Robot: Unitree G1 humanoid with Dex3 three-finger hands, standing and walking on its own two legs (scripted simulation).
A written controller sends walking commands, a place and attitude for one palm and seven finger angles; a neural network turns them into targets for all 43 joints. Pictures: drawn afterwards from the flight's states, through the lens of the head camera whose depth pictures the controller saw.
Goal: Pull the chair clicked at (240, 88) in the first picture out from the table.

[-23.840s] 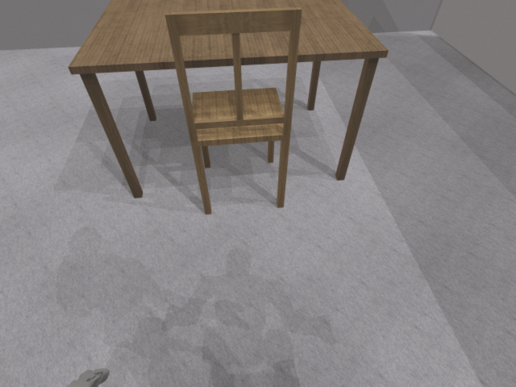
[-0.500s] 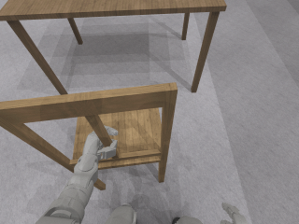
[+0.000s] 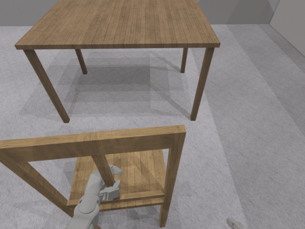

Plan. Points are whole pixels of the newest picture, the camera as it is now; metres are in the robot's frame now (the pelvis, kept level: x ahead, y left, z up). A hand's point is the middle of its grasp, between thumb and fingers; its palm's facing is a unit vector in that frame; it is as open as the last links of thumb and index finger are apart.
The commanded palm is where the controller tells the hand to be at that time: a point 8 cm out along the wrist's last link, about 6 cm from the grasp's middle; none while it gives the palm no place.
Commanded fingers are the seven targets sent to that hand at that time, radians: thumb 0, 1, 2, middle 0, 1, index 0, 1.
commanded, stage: stop walking, hand still on the chair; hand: left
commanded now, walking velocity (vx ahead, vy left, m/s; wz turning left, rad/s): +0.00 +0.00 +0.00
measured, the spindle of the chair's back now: (108, 179) +0.27 +0.15 -0.06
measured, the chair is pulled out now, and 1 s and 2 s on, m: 0.67 0.67 0.67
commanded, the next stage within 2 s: open the thumb and straighten the fingers in 0.36 s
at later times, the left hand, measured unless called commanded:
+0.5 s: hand (115, 188) +0.25 +0.13 -0.07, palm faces +0.04 -0.99 -0.15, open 5.6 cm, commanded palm +0.23 +0.18 -0.06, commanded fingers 0.00 0.54 0.73 -0.50 -1.45 -0.50 -1.45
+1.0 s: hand (110, 183) +0.27 +0.14 -0.08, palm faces +0.04 -0.99 -0.13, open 14.9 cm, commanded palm +0.24 +0.20 -0.07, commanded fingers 0.00 -0.55 0.20 -0.05 -0.14 -0.05 -0.14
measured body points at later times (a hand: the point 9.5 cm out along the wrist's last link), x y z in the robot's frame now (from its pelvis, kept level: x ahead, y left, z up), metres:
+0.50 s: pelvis +0.02 -0.01 +0.00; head +0.03 -0.01 +0.45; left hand +0.24 +0.18 -0.06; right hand +0.17 -0.25 -0.10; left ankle +0.01 +0.13 -0.74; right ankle +0.04 -0.13 -0.74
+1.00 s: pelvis +0.04 +0.00 -0.04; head +0.08 -0.02 +0.41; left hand +0.26 +0.20 -0.07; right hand +0.20 -0.25 -0.13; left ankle +0.01 +0.13 -0.74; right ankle +0.04 -0.13 -0.74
